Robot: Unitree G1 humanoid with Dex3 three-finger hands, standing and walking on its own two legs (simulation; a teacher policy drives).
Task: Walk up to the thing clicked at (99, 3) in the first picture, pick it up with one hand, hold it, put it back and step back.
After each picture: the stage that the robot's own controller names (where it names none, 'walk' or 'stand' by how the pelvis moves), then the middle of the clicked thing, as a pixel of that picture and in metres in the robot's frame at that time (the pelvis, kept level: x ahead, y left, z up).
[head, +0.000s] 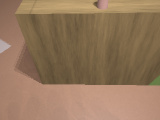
stand; out of the picture +0.93 -0.09 +0.05
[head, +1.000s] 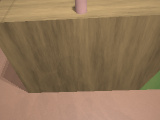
walk; (80, 1) +0.84 +0.06 +0.07
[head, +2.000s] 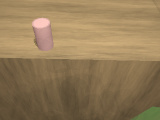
walk; (43, 35) +0.53 +0.20 +0.08
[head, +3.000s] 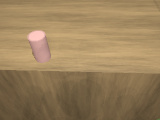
stand; (40, 47) +0.49 +0.21 +0.07
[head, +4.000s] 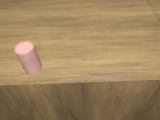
stand; (29, 58) +0.44 +0.22 +0.06
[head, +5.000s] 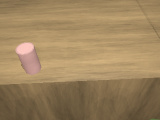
stand; (29, 59) +0.46 +0.23 +0.05
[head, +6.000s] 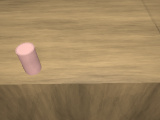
stand; (29, 59) +0.45 +0.23 +0.05
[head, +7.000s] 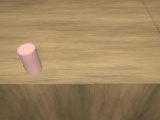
stand; (30, 59) +0.45 +0.23 +0.05
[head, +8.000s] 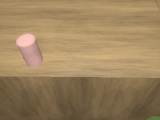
rise first; (30, 51) +0.46 +0.22 +0.05
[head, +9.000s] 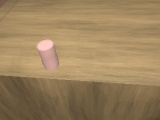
rise first; (48, 55) +0.47 +0.20 +0.05
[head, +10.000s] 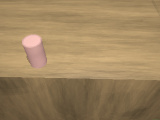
go down; (35, 52) +0.47 +0.18 +0.06
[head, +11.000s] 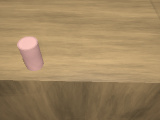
go down; (31, 54) +0.46 +0.19 +0.06
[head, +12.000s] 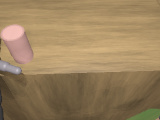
close in; (18, 45) +0.45 +0.20 +0.09
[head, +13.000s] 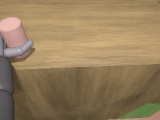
lift; (16, 38) +0.48 +0.20 +0.10
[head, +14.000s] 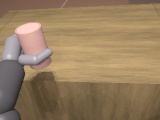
lift; (34, 46) +0.35 +0.16 +0.24
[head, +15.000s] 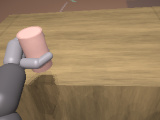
hold; (36, 50) +0.34 +0.16 +0.24
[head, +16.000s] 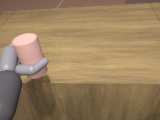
hold; (31, 56) +0.34 +0.17 +0.21
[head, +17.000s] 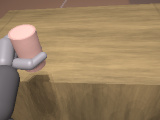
hold; (28, 49) +0.33 +0.17 +0.24
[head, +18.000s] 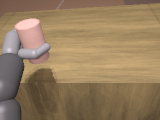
crouch; (33, 42) +0.37 +0.16 +0.24
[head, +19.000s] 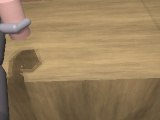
lower; (13, 18) +0.46 +0.20 +0.26
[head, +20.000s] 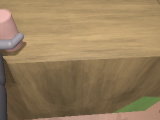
lower; (6, 31) +0.49 +0.21 +0.11
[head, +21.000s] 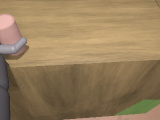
lower; (9, 36) +0.48 +0.21 +0.10
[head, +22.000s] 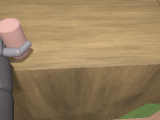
lower; (14, 39) +0.47 +0.20 +0.10
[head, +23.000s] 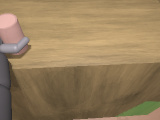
lower; (12, 35) +0.48 +0.20 +0.10
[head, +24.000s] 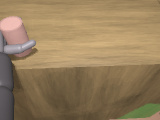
open; (17, 37) +0.48 +0.20 +0.10
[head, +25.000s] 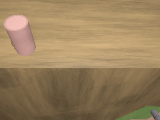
sink last; (21, 36) +0.47 +0.19 +0.10
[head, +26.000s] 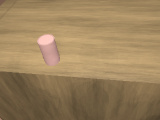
sink last; (49, 50) +0.48 +0.20 +0.07
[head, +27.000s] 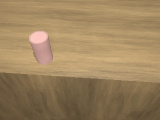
stand; (42, 48) +0.47 +0.19 +0.06
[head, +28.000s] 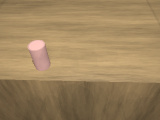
stand; (39, 55) +0.48 +0.21 +0.05
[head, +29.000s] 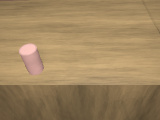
stand; (32, 59) +0.46 +0.23 +0.05
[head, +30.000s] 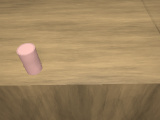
stand; (30, 59) +0.45 +0.24 +0.05
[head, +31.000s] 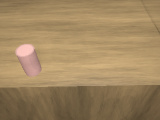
stand; (29, 60) +0.44 +0.23 +0.05
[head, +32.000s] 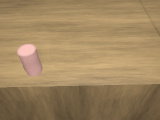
stand; (30, 60) +0.45 +0.23 +0.05
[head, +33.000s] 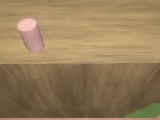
walk; (31, 36) +0.49 +0.22 +0.07
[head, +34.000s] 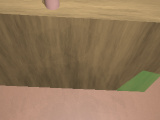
walk; out of the picture +0.75 +0.19 +0.06
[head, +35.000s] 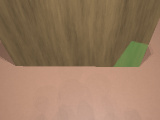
stand; out of the picture +1.10 +0.27 +0.07
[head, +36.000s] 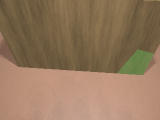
stand; out of the picture +1.08 +0.18 +0.06
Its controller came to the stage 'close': yes
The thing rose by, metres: 0.21
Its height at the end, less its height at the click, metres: +0.00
